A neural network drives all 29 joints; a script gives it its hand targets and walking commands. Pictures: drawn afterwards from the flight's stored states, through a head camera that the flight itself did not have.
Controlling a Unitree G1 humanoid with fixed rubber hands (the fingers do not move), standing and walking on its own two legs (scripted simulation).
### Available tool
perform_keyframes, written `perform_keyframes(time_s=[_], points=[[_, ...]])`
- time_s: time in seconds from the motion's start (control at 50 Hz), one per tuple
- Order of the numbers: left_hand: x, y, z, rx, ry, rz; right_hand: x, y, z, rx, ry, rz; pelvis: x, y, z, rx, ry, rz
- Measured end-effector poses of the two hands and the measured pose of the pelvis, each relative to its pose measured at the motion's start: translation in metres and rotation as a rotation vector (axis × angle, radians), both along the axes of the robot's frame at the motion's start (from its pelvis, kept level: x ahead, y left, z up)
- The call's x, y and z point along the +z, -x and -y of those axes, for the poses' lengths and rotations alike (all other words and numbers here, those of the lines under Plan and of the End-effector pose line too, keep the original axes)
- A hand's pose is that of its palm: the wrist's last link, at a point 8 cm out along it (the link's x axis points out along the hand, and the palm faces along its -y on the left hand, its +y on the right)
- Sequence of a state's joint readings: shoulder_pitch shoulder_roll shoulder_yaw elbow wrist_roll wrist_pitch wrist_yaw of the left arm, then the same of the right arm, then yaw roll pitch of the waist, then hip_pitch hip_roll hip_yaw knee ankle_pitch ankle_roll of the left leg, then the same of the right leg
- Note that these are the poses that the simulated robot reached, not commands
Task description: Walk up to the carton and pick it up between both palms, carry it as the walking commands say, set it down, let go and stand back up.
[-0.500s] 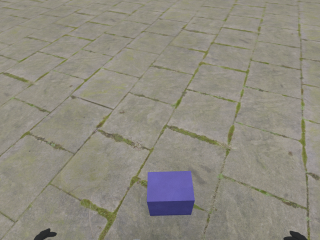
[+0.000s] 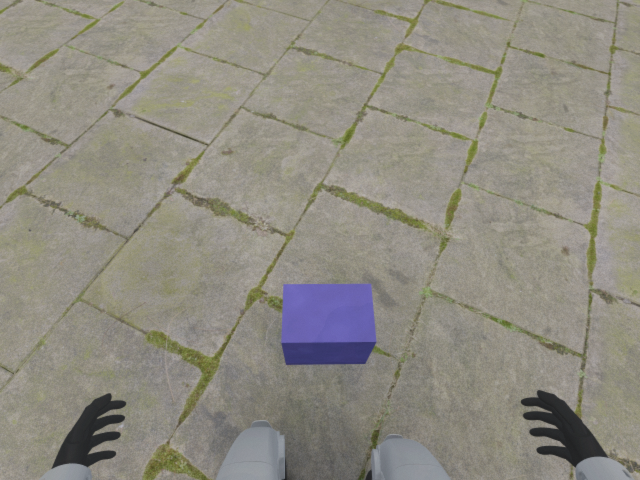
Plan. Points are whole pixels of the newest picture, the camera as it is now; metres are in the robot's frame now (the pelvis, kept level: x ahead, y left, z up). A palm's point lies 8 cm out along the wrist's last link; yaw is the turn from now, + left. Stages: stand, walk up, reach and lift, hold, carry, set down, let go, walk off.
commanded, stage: reach and lift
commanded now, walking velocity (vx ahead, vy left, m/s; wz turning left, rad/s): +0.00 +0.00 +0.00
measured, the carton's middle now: (326, 326) +0.49 -0.01 -0.62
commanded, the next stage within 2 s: none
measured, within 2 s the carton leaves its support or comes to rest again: neither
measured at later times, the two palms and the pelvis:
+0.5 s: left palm (148, 361) +0.28 +0.25 -0.10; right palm (525, 371) +0.26 -0.28 -0.12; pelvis +0.01 -0.01 -0.02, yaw +0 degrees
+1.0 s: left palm (186, 281) +0.41 +0.24 -0.14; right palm (461, 293) +0.39 -0.22 -0.15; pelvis -0.03 +0.01 -0.06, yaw -1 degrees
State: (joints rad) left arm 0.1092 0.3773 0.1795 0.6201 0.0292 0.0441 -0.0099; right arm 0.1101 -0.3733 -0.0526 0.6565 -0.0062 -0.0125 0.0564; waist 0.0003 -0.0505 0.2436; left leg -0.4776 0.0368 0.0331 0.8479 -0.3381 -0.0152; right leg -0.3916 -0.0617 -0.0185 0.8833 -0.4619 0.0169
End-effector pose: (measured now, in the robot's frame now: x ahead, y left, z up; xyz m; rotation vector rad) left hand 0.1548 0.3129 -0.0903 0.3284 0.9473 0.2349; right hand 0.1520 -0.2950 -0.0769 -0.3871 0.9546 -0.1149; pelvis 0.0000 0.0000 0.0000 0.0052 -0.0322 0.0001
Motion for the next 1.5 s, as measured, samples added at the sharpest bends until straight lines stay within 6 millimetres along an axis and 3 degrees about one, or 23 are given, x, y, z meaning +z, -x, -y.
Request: perform_keyframes(time_s=[0.12, 0.32, 0.42, 0.6, 0.7, 0.84, 1.0, 1.12, 1.3, 1.38, 1.5], points=[[-0.009, -0.036, 0.014, -0.017, 0.037, 0.034, 0.000, -0.026, -0.002, -0.009, 0.011, 0.019, -0.001, -0.009, -0.003, -0.001, 0.004, -0.013], [0.006, -0.077, 0.033, -0.035, 0.003, 0.087, -0.020, -0.083, -0.013, -0.004, -0.073, 0.101, -0.008, -0.025, 0.000, 0.000, 0.001, -0.091], [0.005, -0.100, 0.045, -0.060, -0.009, 0.116, -0.035, -0.102, -0.015, -0.012, -0.095, 0.123, -0.016, -0.018, 0.009, 0.002, -0.009, -0.151], [-0.018, -0.152, 0.074, -0.108, 0.056, 0.187, -0.059, -0.126, -0.021, -0.035, -0.083, 0.124, -0.034, 0.004, 0.018, -0.005, -0.010, -0.264], [-0.028, -0.186, 0.079, -0.101, 0.102, 0.238, -0.060, -0.156, -0.031, -0.026, -0.046, 0.157, -0.042, 0.016, 0.015, -0.007, -0.003, -0.320], [-0.038, -0.224, 0.076, -0.109, 0.130, 0.268, -0.057, -0.207, -0.061, 0.011, -0.052, 0.220, -0.049, 0.026, 0.001, -0.011, 0.017, -0.399], [-0.046, -0.258, 0.077, -0.102, 0.129, 0.312, -0.069, -0.241, -0.076, 0.002, -0.104, 0.243, -0.058, 0.031, -0.010, -0.016, 0.033, -0.494], [-0.054, -0.285, 0.091, -0.121, 0.127, 0.326, -0.085, -0.263, -0.082, 0.009, -0.148, 0.258, -0.062, 0.037, -0.010, -0.017, 0.034, -0.548], [-0.066, -0.343, 0.119, -0.118, 0.168, 0.364, -0.103, -0.314, -0.091, -0.005, -0.169, 0.304, -0.068, 0.036, -0.006, -0.017, 0.028, -0.637], [-0.076, -0.355, 0.118, -0.081, 0.181, 0.375, -0.107, -0.331, -0.089, -0.015, -0.170, 0.333, -0.071, 0.030, -0.004, -0.017, 0.025, -0.692], [-0.091, -0.358, 0.115, -0.053, 0.194, 0.384, -0.123, -0.332, -0.083, -0.030, -0.173, 0.327, -0.074, 0.026, -0.001, -0.021, 0.019, -0.744]])
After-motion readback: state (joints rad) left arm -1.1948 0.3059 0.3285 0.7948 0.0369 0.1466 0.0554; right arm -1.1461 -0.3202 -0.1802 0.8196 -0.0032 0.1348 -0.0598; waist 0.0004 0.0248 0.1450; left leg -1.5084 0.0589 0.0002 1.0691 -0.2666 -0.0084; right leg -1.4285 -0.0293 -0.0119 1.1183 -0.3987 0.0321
